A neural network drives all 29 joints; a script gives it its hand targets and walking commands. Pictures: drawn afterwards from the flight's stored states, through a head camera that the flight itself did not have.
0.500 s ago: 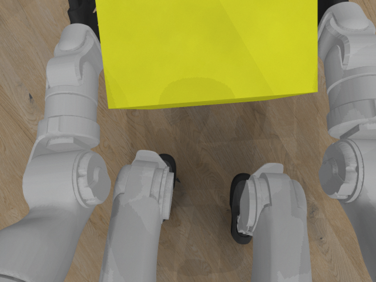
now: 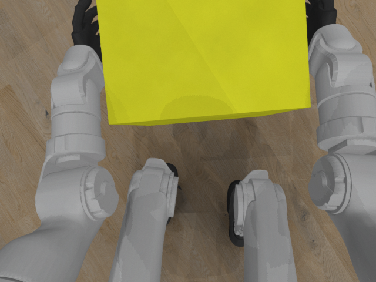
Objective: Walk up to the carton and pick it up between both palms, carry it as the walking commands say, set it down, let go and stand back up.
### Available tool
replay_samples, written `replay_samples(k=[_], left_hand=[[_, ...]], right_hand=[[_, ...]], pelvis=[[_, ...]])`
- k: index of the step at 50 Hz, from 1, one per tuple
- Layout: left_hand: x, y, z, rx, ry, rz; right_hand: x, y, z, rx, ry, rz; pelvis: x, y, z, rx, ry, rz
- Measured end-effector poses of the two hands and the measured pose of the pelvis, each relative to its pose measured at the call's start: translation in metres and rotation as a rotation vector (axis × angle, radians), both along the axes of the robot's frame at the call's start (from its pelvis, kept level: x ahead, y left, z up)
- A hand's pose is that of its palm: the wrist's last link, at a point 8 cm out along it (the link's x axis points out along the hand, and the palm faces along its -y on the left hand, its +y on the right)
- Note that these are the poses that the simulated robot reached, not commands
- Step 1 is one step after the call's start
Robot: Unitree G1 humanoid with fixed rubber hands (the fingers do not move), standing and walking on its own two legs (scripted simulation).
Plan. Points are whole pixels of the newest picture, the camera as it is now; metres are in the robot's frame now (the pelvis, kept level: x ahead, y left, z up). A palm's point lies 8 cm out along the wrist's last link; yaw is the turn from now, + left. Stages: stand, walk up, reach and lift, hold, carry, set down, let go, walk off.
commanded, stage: reach and lift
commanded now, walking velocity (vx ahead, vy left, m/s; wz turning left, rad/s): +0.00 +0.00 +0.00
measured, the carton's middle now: (200, 59) +0.52 +0.04 -0.17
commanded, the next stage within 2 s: none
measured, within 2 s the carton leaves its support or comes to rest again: neither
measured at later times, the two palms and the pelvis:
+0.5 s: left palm (62, 41) +0.49 +0.23 -0.02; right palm (347, 17) +0.54 -0.15 -0.02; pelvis +0.00 +0.00 +0.05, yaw +0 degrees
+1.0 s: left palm (21, 31) +0.47 +0.23 +0.05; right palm out of the picture +0.52 -0.15 +0.05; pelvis +0.02 +0.00 +0.12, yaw +0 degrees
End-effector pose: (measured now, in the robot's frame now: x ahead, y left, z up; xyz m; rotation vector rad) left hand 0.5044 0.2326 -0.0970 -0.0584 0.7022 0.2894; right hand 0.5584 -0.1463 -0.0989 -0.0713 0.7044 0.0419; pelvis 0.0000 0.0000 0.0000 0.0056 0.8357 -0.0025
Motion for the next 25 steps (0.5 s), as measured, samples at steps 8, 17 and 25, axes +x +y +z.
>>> replay_samples(k=[8,17,25], left_hand=[[-0.006,0.001,0.028,-0.004,-0.001,0.001],[-0.011,0.000,0.054,-0.011,-0.006,0.000],[-0.017,0.000,0.075,-0.018,-0.008,0.004]], right_hand=[[-0.006,0.000,0.027,0.007,0.001,-0.003],[-0.012,-0.001,0.054,0.011,-0.002,-0.009],[-0.018,-0.001,0.076,0.014,-0.001,-0.011]], pelvis=[[-0.001,-0.001,0.019,-0.001,0.005,0.000],[0.000,0.000,0.037,-0.004,0.012,0.001],[0.003,0.000,0.054,-0.007,0.009,0.002]])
